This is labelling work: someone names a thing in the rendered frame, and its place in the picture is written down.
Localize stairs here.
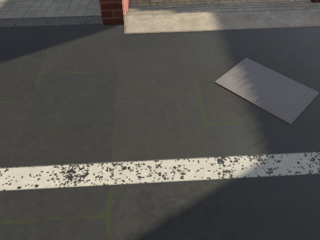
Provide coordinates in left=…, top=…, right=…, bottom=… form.
left=126, top=0, right=320, bottom=15

